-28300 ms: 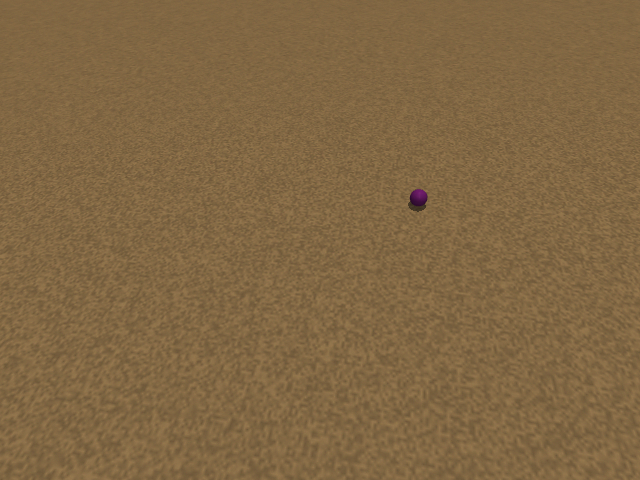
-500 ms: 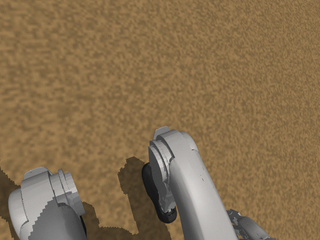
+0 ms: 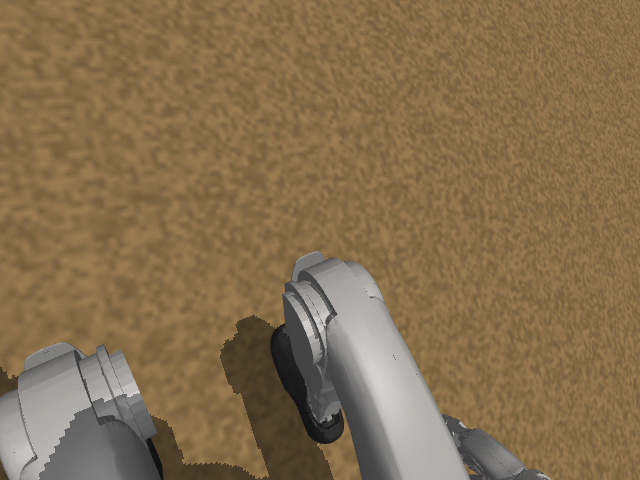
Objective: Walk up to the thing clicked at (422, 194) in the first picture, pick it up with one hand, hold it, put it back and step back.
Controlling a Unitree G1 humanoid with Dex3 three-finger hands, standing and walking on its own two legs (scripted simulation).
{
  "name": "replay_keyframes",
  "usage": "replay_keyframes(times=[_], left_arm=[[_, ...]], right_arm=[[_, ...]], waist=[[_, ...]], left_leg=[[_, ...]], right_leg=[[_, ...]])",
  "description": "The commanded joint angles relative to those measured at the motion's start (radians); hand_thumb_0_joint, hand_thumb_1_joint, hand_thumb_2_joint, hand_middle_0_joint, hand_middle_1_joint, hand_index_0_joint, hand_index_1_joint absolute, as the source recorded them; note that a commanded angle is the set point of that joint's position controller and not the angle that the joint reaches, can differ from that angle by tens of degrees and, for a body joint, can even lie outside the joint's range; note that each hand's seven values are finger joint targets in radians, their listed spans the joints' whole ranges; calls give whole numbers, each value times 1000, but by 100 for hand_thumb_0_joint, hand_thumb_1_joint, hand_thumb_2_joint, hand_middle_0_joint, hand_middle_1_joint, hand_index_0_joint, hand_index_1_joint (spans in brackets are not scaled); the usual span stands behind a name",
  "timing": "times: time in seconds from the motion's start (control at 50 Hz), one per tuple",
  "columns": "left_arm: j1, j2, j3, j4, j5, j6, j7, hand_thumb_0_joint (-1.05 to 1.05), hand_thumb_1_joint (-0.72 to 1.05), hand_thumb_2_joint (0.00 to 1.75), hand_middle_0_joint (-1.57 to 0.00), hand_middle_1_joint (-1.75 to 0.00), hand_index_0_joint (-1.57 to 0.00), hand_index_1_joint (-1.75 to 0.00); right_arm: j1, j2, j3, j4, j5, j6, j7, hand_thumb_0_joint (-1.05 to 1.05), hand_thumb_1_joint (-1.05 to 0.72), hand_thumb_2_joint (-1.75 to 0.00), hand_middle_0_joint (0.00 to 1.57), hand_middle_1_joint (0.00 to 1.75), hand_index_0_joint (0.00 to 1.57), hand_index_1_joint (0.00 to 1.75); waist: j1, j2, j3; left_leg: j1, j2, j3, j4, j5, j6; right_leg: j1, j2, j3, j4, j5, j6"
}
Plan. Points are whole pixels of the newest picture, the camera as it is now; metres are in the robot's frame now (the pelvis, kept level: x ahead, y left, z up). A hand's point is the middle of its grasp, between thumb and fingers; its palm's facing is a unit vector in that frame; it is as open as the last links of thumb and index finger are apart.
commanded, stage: open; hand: left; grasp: from above
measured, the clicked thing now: out of the picture +0.46 +0.33 -0.26
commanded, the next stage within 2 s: withdraw in 0.90 s
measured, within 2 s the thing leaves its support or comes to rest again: neither
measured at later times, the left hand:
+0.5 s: hand out of the picture +0.45 +0.33 -0.24, palm faces -0.43 -0.14 -0.89, open 12.4 cm
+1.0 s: hand out of the picture +0.45 +0.33 -0.24, palm faces -0.44 -0.15 -0.88, open 13.7 cm
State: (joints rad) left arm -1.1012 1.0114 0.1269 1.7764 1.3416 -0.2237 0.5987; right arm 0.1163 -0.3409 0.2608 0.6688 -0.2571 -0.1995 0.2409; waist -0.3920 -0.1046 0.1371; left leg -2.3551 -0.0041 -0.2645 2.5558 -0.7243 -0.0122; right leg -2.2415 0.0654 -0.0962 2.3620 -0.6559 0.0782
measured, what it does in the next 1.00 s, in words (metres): stands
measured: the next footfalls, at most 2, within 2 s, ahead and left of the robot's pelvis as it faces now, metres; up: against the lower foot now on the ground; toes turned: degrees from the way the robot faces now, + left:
none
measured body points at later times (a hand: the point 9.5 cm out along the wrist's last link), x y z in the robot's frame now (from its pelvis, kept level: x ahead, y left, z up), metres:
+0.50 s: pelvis +0.00 +0.00 +0.00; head +0.27 +0.12 +0.33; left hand +0.47 +0.33 -0.19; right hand +0.05 -0.26 -0.05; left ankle +0.06 +0.13 -0.27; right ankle +0.12 -0.14 -0.27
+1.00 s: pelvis +0.00 +0.00 +0.00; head +0.27 +0.13 +0.33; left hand +0.47 +0.34 -0.19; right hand +0.05 -0.27 -0.05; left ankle +0.06 +0.13 -0.27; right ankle +0.12 -0.14 -0.27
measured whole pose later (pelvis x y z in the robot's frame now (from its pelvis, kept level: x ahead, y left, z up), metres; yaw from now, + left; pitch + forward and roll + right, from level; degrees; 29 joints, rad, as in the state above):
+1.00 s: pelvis +0.00 +0.00 +0.00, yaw +0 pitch +28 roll -15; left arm -1.08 1.03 0.11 1.71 1.30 -0.24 0.56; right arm 0.11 -0.36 0.27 0.64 -0.25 -0.19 0.23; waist -0.38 -0.12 0.17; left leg -2.34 0.00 -0.28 2.54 -0.72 -0.02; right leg -2.23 0.06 -0.11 2.35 -0.64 0.08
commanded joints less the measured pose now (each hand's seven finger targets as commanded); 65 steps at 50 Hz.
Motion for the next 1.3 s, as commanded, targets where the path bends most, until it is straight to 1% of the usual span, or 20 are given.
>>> replay_keyframes(times=[0.0, 0.06, 0.14, 0.16, 0.2, 0.3, 0.38, 0.44, 0.46, 0.52, 0.64, 0.7, 0.76, 0.86, 1.0, 1.08, 1.14, 1.18, 1.24, 1.28], left_arm=[[-251, 225, 8, -105, -17, -1, 37, 0, 49, 76, -80, -81, -83, -77], [-253, 235, 6, -99, -18, -7, 38, 0, 25, 71, -58, -81, -61, -78], [-267, 246, 9, -124, -17, -16, 41, 0, -6, 75, -43, -84, -45, -82], [-262, 225, -14, -117, -14, -16, 38, 0, -10, 75, -40, -84, -43, -82], [-262, 247, 8, -129, -21, -19, 43, 0, -15, 77, -36, -86, -38, -84], [-258, 249, -8, -113, -29, -13, 38, 0, -26, 85, -28, -92, -29, -91], [-241, 236, -19, -149, -27, -3, 33, 0, -33, 91, -22, -99, -23, -97], [-244, 260, 8, -143, -39, 5, 32, 0, -41, 91, -14, -100, -16, -99], [-231, 260, 14, -170, -41, 6, 32, 0, -44, 93, -13, -101, -14, -100], [-239, 210, -26, -178, -54, 12, 25, 0, -49, 96, -9, -104, -10, -102], [-211, 262, 20, -174, -56, 18, 7, 0, -51, 98, -7, -106, -8, -105], [-246, 212, -19, -206, -69, 5, -5, 0, -50, 100, -7, -107, -8, -106], [-213, 260, 17, -184, -55, 2, -7, 0, -51, 100, -7, -106, -8, -105], [-245, 219, -20, -205, -59, -15, -10, 0, -49, 98, -7, -107, -8, -106], [-242, 250, -5, -195, -40, -16, 2, 0, -52, 98, -6, -104, -8, -102], [-294, 269, 17, -331, -52, -9, 17, 0, -53, 99, -6, -102, -7, -101], [-223, 246, 27, -341, -51, 25, 4, 0, -54, 99, -6, -101, -7, -101], [-211, 241, 54, -437, -67, 48, -15, 0, -54, 99, -7, -100, -7, -100], [-183, 185, 40, -528, -97, 96, -69, 0, -54, 100, -7, -100, -7, -100], [-177, 133, 18, -568, -118, 122, -124, 0, -54, 100, -7, -100, -7, -100]], right_arm=[[193, -334, -94, 10, 8, 0, -10, 0, -90, -90, 20, 30, 20, 30], [175, -323, -78, 1, 9, -4, -10, 0, -90, -90, 20, 30, 20, 30], [190, -340, -86, 3, 5, -9, -10, 0, -90, -90, 20, 30, 20, 30], [181, -338, -84, 1, 8, -13, -9, 0, -90, -90, 20, 30, 20, 30], [194, -341, -81, 4, 5, -12, -10, 0, -90, -90, 20, 30, 20, 30], [180, -345, -82, 4, 5, -18, -12, 0, -90, -90, 20, 30, 20, 30], [183, -343, -83, 0, 4, -20, -7, 0, -90, -90, 20, 30, 20, 30], [199, -344, -82, 10, 8, -18, -3, 0, -90, -90, 20, 30, 20, 30], [193, -349, -89, 6, 10, -15, -5, 0, -90, -90, 20, 30, 20, 30], [190, -334, -85, 3, 13, -11, -6, 0, -90, -90, 20, 30, 20, 30], [208, -345, -89, 6, 16, -4, -6, 0, -90, -90, 20, 30, 20, 30], [194, -344, -89, -12, 22, -1, -9, 0, -90, -90, 20, 30, 20, 30], [206, -348, -93, -7, 24, 6, -14, 0, -90, -90, 20, 30, 20, 30], [185, -341, -88, -19, 22, 5, -17, 0, -90, -90, 20, 30, 20, 30], [199, -344, -89, -11, 18, 7, -17, 0, -91, -90, 20, 30, 20, 30], [191, -337, -98, -20, 21, 3, -16, 0, -91, -90, 20, 30, 20, 30], [199, -324, -124, -12, 30, 8, -7, 0, -91, -90, 20, 30, 20, 30], [207, -317, -154, -14, 42, 16, 0, 0, -91, -90, 20, 30, 20, 30], [201, -290, -189, -15, 76, 39, 8, 0, -91, -90, 20, 30, 20, 30], [219, -278, -211, -7, 97, 58, 10, 0, -90, -90, 20, 30, 20, 30]], waist=[[-50, 508, -609], [-48, 490, -590], [-54, 493, -598], [-59, 498, -582], [-60, 482, -610], [-55, 495, -585], [-46, 546, -635], [-50, 517, -616], [-34, 523, -635], [-43, 527, -633], [-37, 518, -631], [-49, 526, -628], [-41, 503, -627], [-48, 516, -621], [-52, 519, -603], [-14, 612, -717], [11, 650, -761], [55, 687, -826], [97, 681, -884], [102, 639, -862]], left_leg=[[511, 32, 104, -286, 213, 14], [487, 33, 104, -279, 190, 16], [496, 31, 107, -279, 199, 17], [491, 32, 111, -268, 198, 17], [491, 31, 109, -273, 211, 19], [491, 34, 107, -281, 166, 15], [557, 36, 102, -284, 238, 5], [507, 32, 112, -264, 246, 12], [523, 33, 110, -270, 269, 9], [520, 32, 113, -283, 253, 11], [519, 33, 114, -274, 274, 12], [527, 31, 109, -282, 260, 7], [515, 32, 110, -275, 248, 12], [537, 34, 104, -287, 244, 7], [525, 34, 108, -283, 229, 12], [607, 33, 111, -305, 286, -2], [627, 30, 121, -315, 303, -7], [651, 24, 131, -329, 321, -11], [638, 19, 160, -349, 324, -1], [591, 10, 175, -367, 294, 10]], right_leg=[[305, 20, -172, -166, 238, -95], [302, 19, -174, -168, 222, -91], [310, 20, -175, -172, 228, -91], [308, 19, -171, -171, 230, -91], [331, 22, -173, -179, 242, -88], [314, 20, -176, -180, 204, -91], [323, 19, -179, -166, 260, -93], [343, 17, -174, -171, 271, -91], [349, 16, -174, -176, 282, -93], [350, 20, -173, -180, 276, -94], [364, 18, -172, -186, 283, -97], [342, 16, -175, -186, 270, -99], [347, 17, -172, -187, 259, -97], [335, 18, -177, -189, 253, -98], [326, 17, -174, -187, 245, -94], [351, 11, -172, -181, 289, -100], [335, 9, -165, -169, 299, -106], [323, 3, -156, -171, 304, -113], [319, 3, -130, -196, 306, -115], [316, -4, -110, -223, 289, -115]])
